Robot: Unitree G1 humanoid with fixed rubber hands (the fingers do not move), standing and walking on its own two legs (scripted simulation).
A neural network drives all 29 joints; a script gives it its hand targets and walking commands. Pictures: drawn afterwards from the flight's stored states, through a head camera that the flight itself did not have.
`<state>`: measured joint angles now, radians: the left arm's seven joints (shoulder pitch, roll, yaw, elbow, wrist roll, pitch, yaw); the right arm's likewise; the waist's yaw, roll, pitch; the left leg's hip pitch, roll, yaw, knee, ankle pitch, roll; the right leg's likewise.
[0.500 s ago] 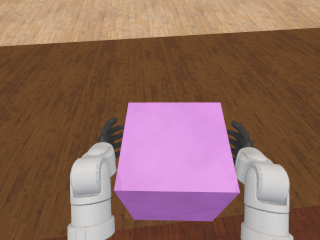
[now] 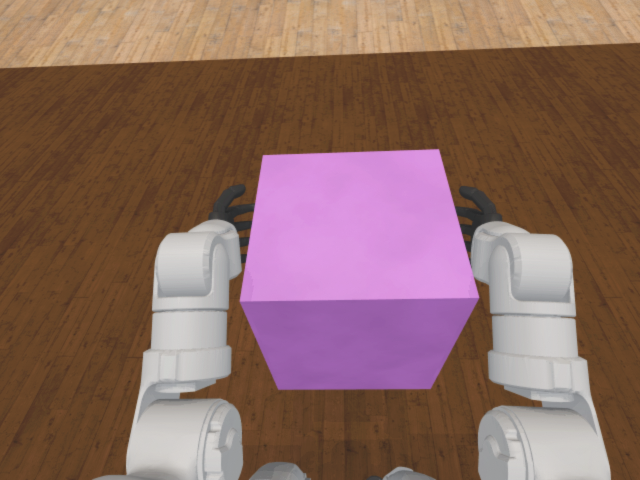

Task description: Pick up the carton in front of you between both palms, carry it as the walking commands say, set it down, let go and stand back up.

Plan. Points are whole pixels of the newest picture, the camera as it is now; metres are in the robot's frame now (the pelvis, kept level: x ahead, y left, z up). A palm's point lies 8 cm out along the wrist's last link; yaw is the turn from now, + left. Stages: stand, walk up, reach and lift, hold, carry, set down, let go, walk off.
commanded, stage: carry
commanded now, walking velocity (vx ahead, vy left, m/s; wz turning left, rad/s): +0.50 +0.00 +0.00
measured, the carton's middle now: (351, 279) +0.35 +0.01 +0.01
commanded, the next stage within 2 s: none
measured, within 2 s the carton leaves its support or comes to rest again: neither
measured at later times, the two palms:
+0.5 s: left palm (272, 84) +0.71 +0.16 +0.05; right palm (450, 94) +0.68 -0.14 +0.05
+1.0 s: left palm (290, 31) +1.00 +0.17 -0.01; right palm (420, 26) +1.01 -0.13 -0.02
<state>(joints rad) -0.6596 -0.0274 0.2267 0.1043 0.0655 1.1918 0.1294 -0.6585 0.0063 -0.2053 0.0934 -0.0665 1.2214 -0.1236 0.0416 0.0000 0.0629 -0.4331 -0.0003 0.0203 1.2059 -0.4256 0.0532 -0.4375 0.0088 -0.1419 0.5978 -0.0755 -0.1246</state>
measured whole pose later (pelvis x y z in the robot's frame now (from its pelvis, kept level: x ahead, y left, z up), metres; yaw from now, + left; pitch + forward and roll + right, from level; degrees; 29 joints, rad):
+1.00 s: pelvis +0.65 +0.00 -0.11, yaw +0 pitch +5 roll +1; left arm -0.62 -0.02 0.21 0.10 0.05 1.19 0.12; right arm -0.62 0.03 -0.20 0.11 -0.06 1.20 -0.12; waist 0.05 -0.03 0.00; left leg -0.54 -0.02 -0.02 1.21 -0.44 0.04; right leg -0.40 0.10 -0.11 0.58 -0.10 -0.17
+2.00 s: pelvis +1.26 +0.01 -0.23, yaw +0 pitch +4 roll +0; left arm -0.63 -0.02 0.20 0.14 0.08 1.19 0.13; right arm -0.64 -0.01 -0.18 0.18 -0.02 1.18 -0.12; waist 0.02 0.00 -0.07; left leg -0.44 -0.08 0.01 1.36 -0.51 0.04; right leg -0.47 0.10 -0.11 0.61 -0.05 -0.16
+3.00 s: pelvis +1.85 +0.01 -0.33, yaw +1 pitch +4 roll +1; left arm -0.64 -0.04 0.22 0.09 0.10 1.18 0.13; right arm -0.65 -0.03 -0.18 0.14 -0.01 1.16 -0.12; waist -0.07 -0.02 -0.11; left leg -0.18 -0.11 0.08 0.98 -0.48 0.06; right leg -0.45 0.05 -0.09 0.45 0.12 -0.11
